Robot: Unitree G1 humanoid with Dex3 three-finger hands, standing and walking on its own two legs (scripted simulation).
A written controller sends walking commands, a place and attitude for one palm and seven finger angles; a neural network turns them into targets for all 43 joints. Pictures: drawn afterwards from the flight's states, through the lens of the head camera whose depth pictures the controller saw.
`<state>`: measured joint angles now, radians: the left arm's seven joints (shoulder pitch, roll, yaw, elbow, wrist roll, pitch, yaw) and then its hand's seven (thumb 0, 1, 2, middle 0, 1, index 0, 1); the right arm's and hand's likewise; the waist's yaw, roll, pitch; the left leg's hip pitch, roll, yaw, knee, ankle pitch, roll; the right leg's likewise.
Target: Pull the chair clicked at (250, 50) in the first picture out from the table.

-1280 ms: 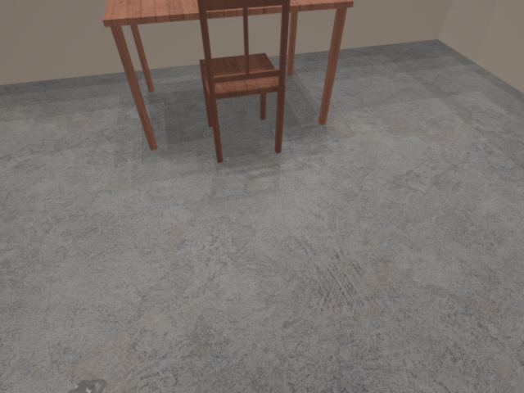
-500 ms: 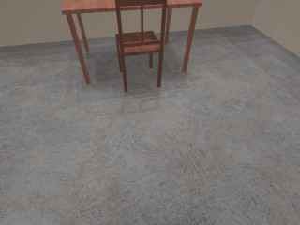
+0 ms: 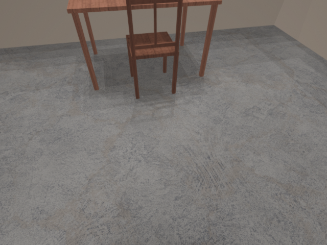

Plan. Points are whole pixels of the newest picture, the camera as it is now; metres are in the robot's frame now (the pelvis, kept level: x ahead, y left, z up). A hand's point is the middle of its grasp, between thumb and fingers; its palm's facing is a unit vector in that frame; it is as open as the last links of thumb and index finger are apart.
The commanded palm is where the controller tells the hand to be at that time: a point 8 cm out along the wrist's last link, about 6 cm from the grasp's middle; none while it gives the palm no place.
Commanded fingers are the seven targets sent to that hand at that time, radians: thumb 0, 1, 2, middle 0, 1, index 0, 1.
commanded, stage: look at it before walking up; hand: left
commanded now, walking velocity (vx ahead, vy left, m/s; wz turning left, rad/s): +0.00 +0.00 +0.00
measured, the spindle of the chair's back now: (155, 24) +1.53 +0.15 -0.11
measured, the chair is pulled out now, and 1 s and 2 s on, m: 0.00 0.00 0.00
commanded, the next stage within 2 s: walk to a spot facing it in 0.16 s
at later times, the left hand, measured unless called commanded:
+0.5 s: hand out of the picture +0.06 +0.22 -0.18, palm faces -0.07 -0.97 -0.25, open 7.4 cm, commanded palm none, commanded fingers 0.00 0.90 0.90 -0.20 -0.30 -0.20 -0.30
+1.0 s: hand (109, 243) +0.16 +0.17 -0.18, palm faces -0.18 -0.97 -0.16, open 7.4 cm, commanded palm none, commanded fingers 0.00 0.90 0.90 -0.20 -0.30 -0.20 -0.30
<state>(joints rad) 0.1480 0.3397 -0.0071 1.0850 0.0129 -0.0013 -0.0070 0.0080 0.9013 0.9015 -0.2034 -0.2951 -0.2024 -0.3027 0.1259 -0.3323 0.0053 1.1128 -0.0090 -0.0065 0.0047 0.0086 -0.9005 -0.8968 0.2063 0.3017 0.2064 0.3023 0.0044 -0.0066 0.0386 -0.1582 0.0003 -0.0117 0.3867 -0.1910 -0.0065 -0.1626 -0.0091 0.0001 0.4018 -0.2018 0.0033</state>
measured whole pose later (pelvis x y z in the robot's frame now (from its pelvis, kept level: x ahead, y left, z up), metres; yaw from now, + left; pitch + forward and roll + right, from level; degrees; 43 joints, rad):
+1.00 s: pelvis +0.19 -0.01 -0.01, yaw -17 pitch +1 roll -1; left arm 0.45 0.16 0.04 1.06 0.03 -0.05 0.00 0.01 0.90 0.90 -0.20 -0.30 -0.20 -0.30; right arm 0.10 -0.18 -0.05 0.95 -0.02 -0.02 0.03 0.01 -0.90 -0.90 0.20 0.30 0.20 0.30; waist 0.06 -0.02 0.04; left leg -0.53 0.09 0.08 0.72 -0.20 -0.03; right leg -0.01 0.03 0.09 0.38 -0.37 -0.01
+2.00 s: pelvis +0.60 -0.14 -0.02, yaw -34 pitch -1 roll -2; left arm 0.32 0.22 0.08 1.07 0.02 -0.02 -0.01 -0.01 0.92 0.90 -0.20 -0.29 -0.20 -0.30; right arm 0.25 -0.21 -0.07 1.01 -0.04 -0.06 0.01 0.03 -0.94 -0.90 0.20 0.30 0.20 0.30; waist 0.00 -0.02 0.01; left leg -0.37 0.12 0.17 0.67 -0.26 0.02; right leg -0.17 -0.04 -0.09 0.66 -0.44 -0.01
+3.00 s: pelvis +0.94 -0.40 -0.02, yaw -37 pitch -2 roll -1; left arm 0.30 0.18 0.05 1.10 0.01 -0.01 0.01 0.01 0.91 0.90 -0.20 -0.29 -0.20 -0.30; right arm 0.14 -0.16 -0.03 0.99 -0.02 -0.05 0.00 0.00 -0.91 -0.90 0.20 0.30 0.20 0.30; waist 0.02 -0.03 0.07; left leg -0.36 0.06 0.15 0.62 -0.24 0.06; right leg -0.30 -0.06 -0.11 1.05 -0.52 0.03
